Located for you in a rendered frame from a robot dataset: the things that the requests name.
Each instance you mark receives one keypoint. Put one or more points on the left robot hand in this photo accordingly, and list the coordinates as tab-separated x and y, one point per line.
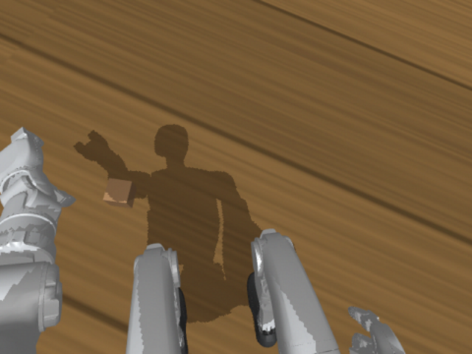
25	151

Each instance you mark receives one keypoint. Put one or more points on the cube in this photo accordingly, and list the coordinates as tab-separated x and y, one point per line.
120	193

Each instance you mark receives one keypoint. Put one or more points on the right robot hand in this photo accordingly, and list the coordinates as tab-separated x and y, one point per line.
382	341

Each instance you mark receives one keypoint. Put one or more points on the left robot arm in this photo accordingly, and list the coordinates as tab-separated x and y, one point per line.
30	288

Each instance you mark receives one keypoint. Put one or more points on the right robot foot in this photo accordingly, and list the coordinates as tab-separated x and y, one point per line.
264	338

